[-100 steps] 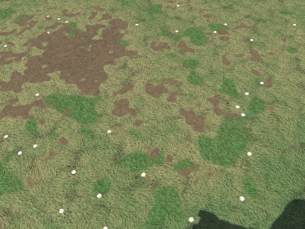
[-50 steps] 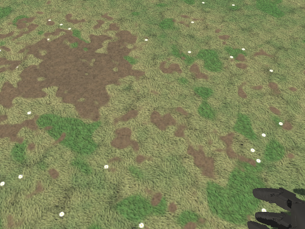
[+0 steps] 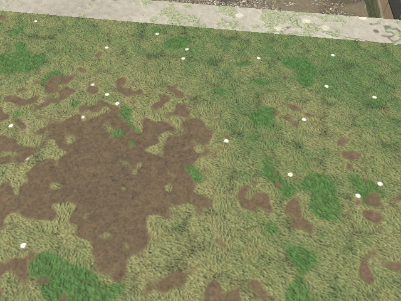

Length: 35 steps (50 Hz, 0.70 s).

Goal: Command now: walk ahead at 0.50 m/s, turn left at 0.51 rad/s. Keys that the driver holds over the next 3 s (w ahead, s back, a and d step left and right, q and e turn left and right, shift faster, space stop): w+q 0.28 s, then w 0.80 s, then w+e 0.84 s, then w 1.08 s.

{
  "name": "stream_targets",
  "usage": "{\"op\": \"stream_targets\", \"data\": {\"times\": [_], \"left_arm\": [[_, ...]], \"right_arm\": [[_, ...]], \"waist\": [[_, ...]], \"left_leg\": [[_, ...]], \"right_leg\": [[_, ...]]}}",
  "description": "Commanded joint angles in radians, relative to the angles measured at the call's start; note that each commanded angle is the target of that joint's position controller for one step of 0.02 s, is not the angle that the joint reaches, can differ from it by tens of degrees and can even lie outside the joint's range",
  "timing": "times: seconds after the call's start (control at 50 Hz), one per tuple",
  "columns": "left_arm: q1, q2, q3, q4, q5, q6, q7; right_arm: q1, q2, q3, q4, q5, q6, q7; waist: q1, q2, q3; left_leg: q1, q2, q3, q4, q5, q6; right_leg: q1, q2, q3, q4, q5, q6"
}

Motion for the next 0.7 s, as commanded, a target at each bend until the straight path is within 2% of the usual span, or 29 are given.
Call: {"op": "stream_targets", "data": {"times": [0.02, 0.04, 0.06, 0.08, 0.1, 0.12, 0.14, 0.16, 0.18, 0.2, 0.22, 0.24, 0.3, 0.34, 0.4, 0.46, 0.5, 0.56, 0.58, 0.6, 0.62, 0.64, 0.66, 0.68, 0.7], "left_arm": [[-0.003, 0.192, 0.048, -0.038, -0.014, 0.015, 0.011], [-0.013, 0.208, 0.053, -0.042, -0.017, 0.022, 0.015], [-0.024, 0.221, 0.057, -0.047, -0.019, 0.031, 0.020], [-0.043, 0.227, 0.057, -0.052, -0.022, 0.039, 0.023], [-0.044, 0.211, 0.048, -0.063, -0.016, 0.036, 0.027], [0.034, 0.068, 0.006, -0.112, 0.023, 0.016, 0.015], [0.000, 0.082, -0.006, -0.136, 0.000, -0.029, 0.001], [-0.115, 0.152, 0.012, -0.166, -0.040, -0.056, -0.012], [-0.143, 0.146, 0.008, -0.177, -0.041, -0.070, -0.013], [-0.142, 0.143, 0.011, -0.165, -0.016, -0.072, -0.004], [-0.127, 0.157, 0.020, -0.158, 0.003, -0.063, 0.000], [-0.112, 0.157, 0.024, -0.158, 0.008, -0.049, -0.002], [-0.118, 0.115, 0.015, -0.168, 0.019, -0.021, -0.001], [-0.184, 0.092, 0.005, -0.184, 0.018, -0.016, -0.002], [-0.283, 0.065, -0.010, -0.203, 0.011, -0.024, -0.015], [-0.360, 0.080, -0.009, -0.226, -0.003, -0.034, -0.029], [-0.392, 0.095, -0.005, -0.243, -0.002, -0.042, -0.038], [-0.354, 0.116, 0.003, -0.243, -0.002, -0.050, -0.046], [-0.290, 0.131, 0.012, -0.229, -0.001, -0.052, -0.044], [-0.170, 0.161, 0.029, -0.195, 0.003, -0.055, -0.039], [-0.001, 0.209, 0.042, -0.170, 0.016, -0.056, -0.034], [0.117, 0.285, 0.065, -0.139, 0.019, -0.045, -0.034], [0.138, 0.202, 0.045, -0.118, -0.012, -0.039, -0.040], [0.065, 0.153, 0.028, -0.130, -0.018, -0.034, -0.036], [-0.002, 0.134, 0.019, -0.145, -0.005, -0.024, -0.032]], "right_arm": [[-0.106, -0.070, -0.017, -0.120, 0.002, -0.013, 0.019], [-0.078, -0.088, -0.027, -0.123, 0.002, -0.010, 0.021], [-0.009, -0.113, -0.042, -0.114, 0.003, -0.006, 0.020], [0.123, -0.154, -0.067, -0.084, 0.006, -0.004, 0.014], [0.292, -0.221, -0.103, -0.041, 0.006, 0.003, -0.004], [0.315, -0.333, -0.125, -0.033, 0.011, 0.006, -0.023], [0.316, -0.309, -0.108, -0.074, 0.002, -0.012, -0.016], [0.294, -0.235, -0.087, -0.068, -0.006, -0.025, -0.011], [0.246, -0.202, -0.078, -0.069, -0.002, -0.034, -0.011], [0.173, -0.172, -0.069, -0.080, -0.001, -0.036, -0.012], [0.125, -0.140, -0.057, -0.098, -0.008, -0.037, -0.016], [0.107, -0.137, -0.054, -0.110, -0.015, -0.037, -0.019], [0.127, -0.164, -0.061, -0.103, -0.010, -0.042, -0.036], [0.157, -0.169, -0.061, -0.087, -0.009, -0.040, -0.049], [0.203, -0.163, -0.055, -0.062, -0.007, -0.036, -0.055], [0.254, -0.174, -0.054, -0.032, -0.004, -0.036, -0.052], [0.281, -0.174, -0.053, -0.014, -0.003, -0.031, -0.054], [0.283, -0.184, -0.058, 0.001, -0.006, -0.018, -0.060], [0.263, -0.188, -0.058, -0.002, -0.006, -0.014, -0.060], [0.244, -0.174, -0.051, -0.008, -0.008, -0.012, -0.059], [0.228, -0.139, -0.034, -0.032, -0.021, -0.013, -0.059], [0.369, -0.062, -0.011, -0.032, -0.008, -0.030, -0.055], [0.350, -0.109, -0.013, -0.027, 0.001, -0.042, -0.052], [0.245, -0.172, -0.030, -0.048, 0.016, -0.048, -0.048], [0.168, -0.166, -0.026, -0.068, 0.011, -0.052, -0.047]], "waist": [[-0.016, -0.094, 0.051], [-0.040, -0.115, 0.017], [-0.083, -0.133, -0.031], [-0.161, -0.125, -0.101], [-0.243, -0.074, -0.187], [-0.154, 0.193, -0.251], [-0.165, 0.157, -0.417], [-0.200, 0.069, -0.307], [-0.166, 0.020, -0.199], [-0.117, -0.040, -0.131], [-0.081, -0.028, -0.104], [-0.059, -0.009, -0.095], [-0.049, -0.011, -0.072], [-0.076, 0.004, -0.049], [-0.128, 0.032, -0.036], [-0.165, 0.039, -0.005], [-0.172, 0.039, 0.008], [-0.140, 0.066, 0.005], [-0.101, 0.075, -0.026], [-0.038, 0.059, -0.109], [0.036, 0.001, -0.256], [0.008, -0.258, -0.400], [0.029, -0.293, -0.391], [0.035, -0.190, -0.216], [0.014, -0.107, -0.128]], "left_leg": [[-0.027, -0.029, 0.056, -0.043, -0.098, 0.042], [0.037, -0.063, 0.088, -0.037, -0.151, 0.062], [0.135, -0.102, 0.114, -0.032, -0.200, 0.085], [0.315, -0.145, 0.127, -0.075, -0.186, 0.116], [0.607, -0.135, 0.046, -0.125, -0.146, 0.159], [0.948, 0.119, -0.439, -0.164, -0.217, 0.306], [1.073, 0.252, -0.866, -0.341, -0.366, 0.428], [1.016, 0.225, -0.737, -0.381, -0.329, 0.362], [0.875, 0.183, -0.593, -0.377, -0.255, 0.322], [0.725, 0.138, -0.489, -0.380, -0.152, 0.287], [0.622, 0.105, -0.420, -0.399, -0.056, 0.272], [0.557, 0.089, -0.398, -0.420, -0.007, 0.272], [0.459, 0.060, -0.304, -0.449, 0.116, 0.275], [0.440, 0.031, -0.242, -0.454, 0.131, 0.246], [0.423, -0.006, -0.188, -0.450, 0.034, 0.194], [0.480, 0.038, -0.232, -0.437, -0.044, 0.190], [0.575, 0.078, -0.270, -0.392, -0.016, 0.189], [0.671, 0.119, -0.306, -0.327, 0.129, 0.168], [0.674, 0.102, -0.290, -0.265, 0.279, 0.153], [0.648, 0.050, -0.246, -0.128, 0.406, 0.129], [0.499, -0.006, -0.202, 0.119, 0.278, 0.094], [0.113, -0.175, -0.114, 0.504, -0.234, 0.006], [-0.059, -0.176, -0.171, 0.626, -0.582, 0.000], [-0.136, -0.113, -0.170, 0.670, -0.517, 0.004], [-0.121, -0.061, -0.123, 0.634, -0.433, 0.008]], "right_leg": [[0.040, -0.323, 0.050, 0.035, 0.684, -0.124], [0.053, -0.322, 0.038, 0.105, 0.857, -0.112], [0.052, -0.315, 0.027, 0.216, 1.005, -0.101], [0.001, -0.289, 0.007, 0.396, 1.046, -0.079], [-0.184, -0.247, 0.001, 0.659, 0.867, -0.037], [-0.630, -0.082, 0.029, 1.025, -0.005, 0.028], [-0.811, 0.029, 0.286, 1.209, -0.311, 0.033], [-0.910, -0.034, 0.347, 1.212, -0.225, 0.010], [-0.903, -0.078, 0.336, 1.130, -0.135, -0.010], [-0.842, -0.116, 0.332, 1.036, -0.075, -0.006], [-0.768, -0.140, 0.335, 0.973, -0.035, 0.000], [-0.719, -0.146, 0.335, 0.943, -0.012, 0.011], [-0.696, -0.139, 0.301, 0.815, 0.063, 0.057], [-0.706, -0.131, 0.287, 0.671, 0.198, 0.076], [-0.634, -0.096, 0.269, 0.452, 0.407, 0.071], [-0.635, -0.080, 0.273, 0.358, 0.452, 0.050], [-0.684, -0.074, 0.281, 0.314, 0.391, 0.024], [-0.657, -0.057, 0.268, 0.278, 0.261, -0.023], [-0.565, -0.033, 0.244, 0.256, 0.237, -0.045], [-0.384, -0.024, 0.230, 0.236, 0.283, -0.078], [-0.098, -0.158, 0.369, 0.281, 0.326, -0.149], [0.288, -0.376, 0.790, 0.246, 0.175, -0.315], [0.312, -0.423, 1.003, 0.112, -0.037, -0.328], [0.181, -0.390, 0.879, 0.087, -0.118, -0.278], [0.038, -0.346, 0.753, 0.068, -0.066, -0.244]]}}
